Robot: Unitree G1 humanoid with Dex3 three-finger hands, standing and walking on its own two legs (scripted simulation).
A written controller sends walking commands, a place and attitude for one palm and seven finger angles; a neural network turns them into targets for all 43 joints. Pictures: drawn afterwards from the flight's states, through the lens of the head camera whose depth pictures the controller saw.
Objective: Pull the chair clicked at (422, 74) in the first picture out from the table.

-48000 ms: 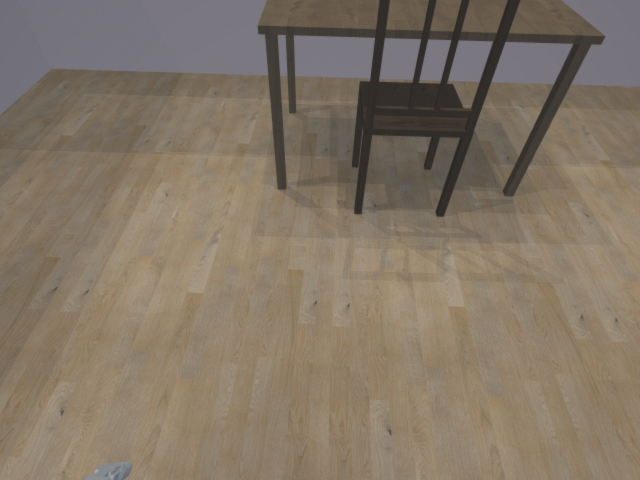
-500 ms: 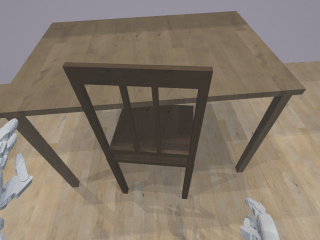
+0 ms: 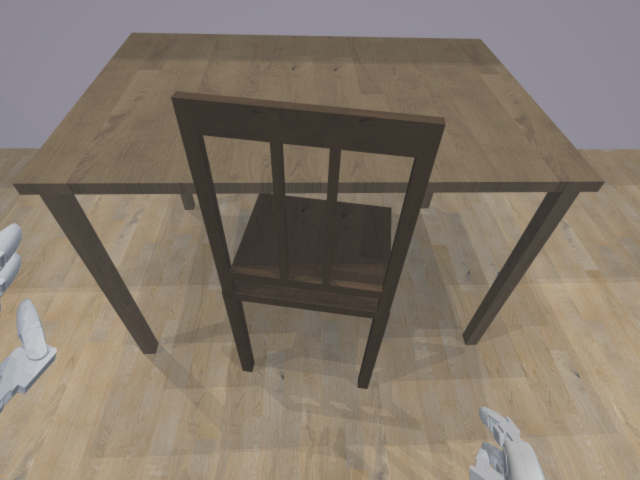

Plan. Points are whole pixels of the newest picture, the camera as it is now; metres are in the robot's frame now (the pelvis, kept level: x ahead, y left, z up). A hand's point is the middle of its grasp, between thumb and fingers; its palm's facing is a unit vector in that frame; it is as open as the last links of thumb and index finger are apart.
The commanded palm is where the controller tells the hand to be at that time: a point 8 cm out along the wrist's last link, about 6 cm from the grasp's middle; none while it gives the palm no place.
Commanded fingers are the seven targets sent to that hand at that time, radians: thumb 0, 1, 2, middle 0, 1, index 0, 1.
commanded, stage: step back with the hand held close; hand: left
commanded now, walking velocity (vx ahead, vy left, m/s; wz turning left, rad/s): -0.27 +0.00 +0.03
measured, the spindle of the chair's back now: (281, 219) +0.58 +0.12 -0.05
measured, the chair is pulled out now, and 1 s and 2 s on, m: -0.05 -0.05 -0.05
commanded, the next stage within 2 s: stop stepping back and stand still in 0.72 s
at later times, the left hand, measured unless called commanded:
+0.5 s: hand (16, 410) +0.14 +0.25 +0.16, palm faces +0.43 -0.80 -0.42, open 7.4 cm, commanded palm +0.07 +0.31 +0.18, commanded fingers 0.00 0.90 0.90 -0.20 -0.30 -0.20 -0.30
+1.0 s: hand out of the picture +0.06 +0.16 +0.18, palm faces +0.17 -0.78 -0.60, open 7.4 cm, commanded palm +0.02 +0.23 +0.18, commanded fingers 0.00 0.90 0.90 -0.20 -0.30 -0.20 -0.30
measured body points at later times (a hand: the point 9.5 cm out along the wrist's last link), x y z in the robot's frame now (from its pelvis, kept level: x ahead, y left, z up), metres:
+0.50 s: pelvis -0.05 +0.00 -0.01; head -0.05 +0.03 +0.44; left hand +0.11 +0.29 +0.19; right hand +0.10 -0.26 -0.08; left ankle -0.01 +0.10 -0.74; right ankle +0.05 -0.14 -0.73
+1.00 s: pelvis -0.15 -0.05 +0.00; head -0.13 -0.05 +0.45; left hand +0.05 +0.20 +0.21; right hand -0.05 -0.32 -0.09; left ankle -0.11 +0.07 -0.68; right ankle -0.22 -0.17 -0.73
